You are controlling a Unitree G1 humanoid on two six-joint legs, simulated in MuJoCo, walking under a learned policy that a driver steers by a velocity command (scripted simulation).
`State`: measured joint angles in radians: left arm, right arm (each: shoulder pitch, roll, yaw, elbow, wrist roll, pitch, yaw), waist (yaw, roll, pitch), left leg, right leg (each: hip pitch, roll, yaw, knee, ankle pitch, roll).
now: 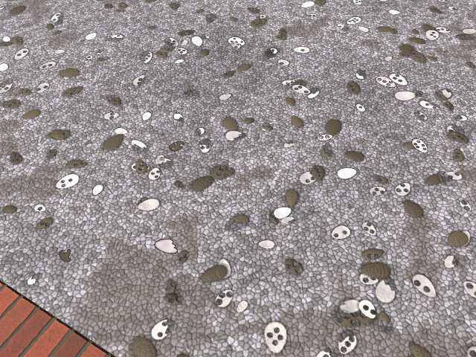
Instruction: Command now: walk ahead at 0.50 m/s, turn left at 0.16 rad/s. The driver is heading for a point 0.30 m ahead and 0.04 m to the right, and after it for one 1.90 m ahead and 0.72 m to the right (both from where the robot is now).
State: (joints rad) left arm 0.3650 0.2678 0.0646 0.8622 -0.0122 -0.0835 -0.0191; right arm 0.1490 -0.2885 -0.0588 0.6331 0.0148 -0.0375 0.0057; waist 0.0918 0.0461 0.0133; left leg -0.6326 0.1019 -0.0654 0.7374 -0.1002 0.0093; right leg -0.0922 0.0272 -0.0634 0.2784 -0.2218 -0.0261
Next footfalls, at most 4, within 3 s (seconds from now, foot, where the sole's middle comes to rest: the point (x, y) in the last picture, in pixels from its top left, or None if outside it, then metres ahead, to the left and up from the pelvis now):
0.14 left None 0.23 0.15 -0.78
0.72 right None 0.31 -0.12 -0.90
1.34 left None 0.36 0.21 -0.78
1.90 right None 0.42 -0.07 -0.90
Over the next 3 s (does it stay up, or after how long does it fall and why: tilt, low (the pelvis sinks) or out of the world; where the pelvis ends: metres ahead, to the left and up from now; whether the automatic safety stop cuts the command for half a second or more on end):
stays up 0.72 -0.09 -0.13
